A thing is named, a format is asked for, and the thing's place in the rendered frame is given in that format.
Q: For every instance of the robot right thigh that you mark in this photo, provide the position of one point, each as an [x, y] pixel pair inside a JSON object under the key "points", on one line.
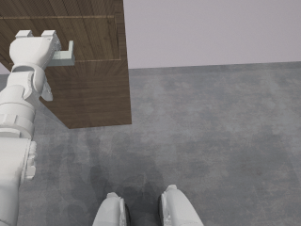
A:
{"points": [[179, 208]]}

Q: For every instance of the drawer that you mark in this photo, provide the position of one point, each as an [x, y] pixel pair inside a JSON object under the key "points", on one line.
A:
{"points": [[95, 37]]}

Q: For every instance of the handle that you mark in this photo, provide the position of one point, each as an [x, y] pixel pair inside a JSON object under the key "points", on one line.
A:
{"points": [[63, 58]]}

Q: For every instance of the robot left hand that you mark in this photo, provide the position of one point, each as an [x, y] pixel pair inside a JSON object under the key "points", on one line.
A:
{"points": [[36, 50]]}

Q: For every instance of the robot thigh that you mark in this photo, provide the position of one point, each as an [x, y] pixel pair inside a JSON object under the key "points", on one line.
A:
{"points": [[179, 208], [111, 212]]}

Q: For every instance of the left robot upper arm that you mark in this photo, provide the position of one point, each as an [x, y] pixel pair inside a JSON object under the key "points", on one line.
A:
{"points": [[18, 161]]}

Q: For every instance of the robot left thigh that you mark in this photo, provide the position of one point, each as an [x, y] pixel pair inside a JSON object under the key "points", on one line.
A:
{"points": [[111, 212]]}

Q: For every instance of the cabinet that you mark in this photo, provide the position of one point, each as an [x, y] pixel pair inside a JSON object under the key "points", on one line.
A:
{"points": [[90, 93]]}

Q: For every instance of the robot left forearm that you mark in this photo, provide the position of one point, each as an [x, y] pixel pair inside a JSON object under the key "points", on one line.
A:
{"points": [[20, 99]]}

